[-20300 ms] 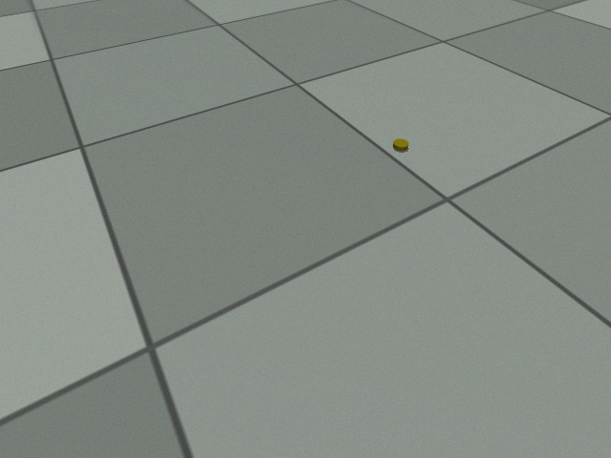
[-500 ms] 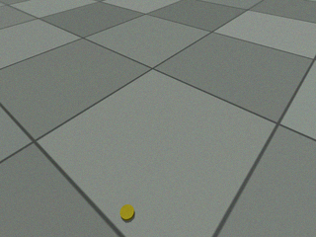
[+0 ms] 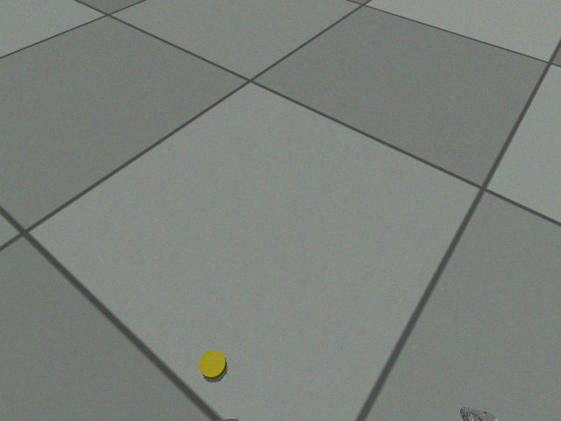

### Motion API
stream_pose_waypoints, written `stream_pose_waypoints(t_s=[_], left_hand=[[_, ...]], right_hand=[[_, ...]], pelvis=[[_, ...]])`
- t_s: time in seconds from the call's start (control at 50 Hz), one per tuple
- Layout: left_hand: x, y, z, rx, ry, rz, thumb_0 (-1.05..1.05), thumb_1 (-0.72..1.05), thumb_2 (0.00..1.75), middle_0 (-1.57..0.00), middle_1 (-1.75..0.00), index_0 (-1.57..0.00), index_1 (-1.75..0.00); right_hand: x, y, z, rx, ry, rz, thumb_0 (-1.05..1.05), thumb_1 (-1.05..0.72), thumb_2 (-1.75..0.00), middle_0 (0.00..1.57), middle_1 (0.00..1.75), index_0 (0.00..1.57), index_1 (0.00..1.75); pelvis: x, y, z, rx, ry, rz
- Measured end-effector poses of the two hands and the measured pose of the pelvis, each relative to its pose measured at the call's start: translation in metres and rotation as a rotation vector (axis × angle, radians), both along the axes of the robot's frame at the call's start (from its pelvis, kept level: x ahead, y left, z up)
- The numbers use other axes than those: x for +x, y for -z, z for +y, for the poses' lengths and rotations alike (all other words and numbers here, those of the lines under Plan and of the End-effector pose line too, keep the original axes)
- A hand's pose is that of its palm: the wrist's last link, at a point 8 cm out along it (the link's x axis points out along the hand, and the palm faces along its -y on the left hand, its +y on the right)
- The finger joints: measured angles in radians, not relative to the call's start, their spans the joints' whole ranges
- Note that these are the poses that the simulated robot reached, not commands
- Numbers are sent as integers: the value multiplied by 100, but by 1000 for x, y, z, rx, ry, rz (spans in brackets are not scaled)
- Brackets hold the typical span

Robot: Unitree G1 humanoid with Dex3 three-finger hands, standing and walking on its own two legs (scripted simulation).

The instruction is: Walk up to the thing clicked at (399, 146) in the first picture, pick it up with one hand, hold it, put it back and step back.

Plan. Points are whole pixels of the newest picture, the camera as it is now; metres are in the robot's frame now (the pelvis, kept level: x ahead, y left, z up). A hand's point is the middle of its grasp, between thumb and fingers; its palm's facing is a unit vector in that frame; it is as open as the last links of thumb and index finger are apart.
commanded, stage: walk up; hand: left
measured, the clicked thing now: (212, 364) +0.39 +0.24 -0.75
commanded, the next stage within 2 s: stand in 1.82 s
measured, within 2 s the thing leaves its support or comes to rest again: neither
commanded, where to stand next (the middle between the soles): +0.00 -0.01 m, yaw +1 degrees
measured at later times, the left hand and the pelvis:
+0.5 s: hand out of the picture +0.05 +0.25 -0.13, palm faces +0.02 -0.91 -0.42, open 7.4 cm; pelvis -0.02 -0.02 +0.00, yaw +2 degrees
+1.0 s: hand out of the picture +0.04 +0.26 -0.13, palm faces +0.04 -0.94 -0.35, open 7.4 cm; pelvis -0.04 +0.00 +0.02, yaw +2 degrees
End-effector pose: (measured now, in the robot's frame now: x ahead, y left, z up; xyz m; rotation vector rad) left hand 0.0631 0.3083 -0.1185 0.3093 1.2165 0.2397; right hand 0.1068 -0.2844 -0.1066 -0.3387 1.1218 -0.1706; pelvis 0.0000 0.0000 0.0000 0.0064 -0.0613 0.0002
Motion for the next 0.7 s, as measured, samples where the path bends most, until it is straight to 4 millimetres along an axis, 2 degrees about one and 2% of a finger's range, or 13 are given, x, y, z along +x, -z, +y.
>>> stream_pose_waypoints(t_s=[0.08, 0.18, 0.24, 0.3, 0.38, 0.46, 0.56, 0.7], left_hand=[[12, -3, -7, -4, 29, -9, 1, 90, 90, -21, -30, -21, -30], [7, -7, -18, 39, 45, -15, 1, 90, 90, -21, -30, -21, -30], [-7, -14, -27, 57, 50, -1, 1, 90, 90, -21, -30, -21, -30], [-18, -25, -30, 67, 51, 21, 1, 90, 90, -21, -30, -21, -30], [-23, -33, -30, 79, 45, 26, 1, 90, 90, -21, -30, -21, -30], [-23, -30, -26, 75, 29, -23, 1, 90, 90, -21, -30, -21, -30], [-29, -14, -17, 39, -6, -46, 1, 90, 90, -21, -30, -21, -30], [-34, -10, -25, -17, 1, -61, 1, 90, 90, -21, -30, -21, -30]], right_hand=[[9, -3, -2, 11, -5, -40, 1, -90, -90, 20, 30, 21, 30], [9, 11, -28, 17, 7, -53, 1, -90, -90, 21, 30, 21, 30], [1, 16, -41, 20, 37, -25, 1, -90, -90, 20, 30, 21, 30], [-9, 12, -50, 20, 57, 3, 1, -90, -90, 20, 30, 21, 30], [-27, 12, -57, 5, 56, 42, 1, -91, -90, 20, 30, 20, 30], [-42, 16, -52, -13, 19, 111, 1, -91, -90, 20, 30, 20, 30], [-48, 13, -33, -14, -13, 104, 1, -91, -90, 20, 30, 20, 30], [-36, -2, -16, 23, -8, 9, 1, -90, -90, 20, 30, 21, 30]], pelvis=[[-1, -1, -6, -4, 18, 14], [-10, 8, -20, -7, 29, 12], [-13, 6, -27, -8, 16, 8], [-14, -2, -29, 34, 35, 23], [-18, -7, -28, 27, 14, 46], [-22, -4, -25, 8, -17, 47], [-28, 0, -19, 42, -28, 17], [-30, -6, -15, -6, -29, -4]])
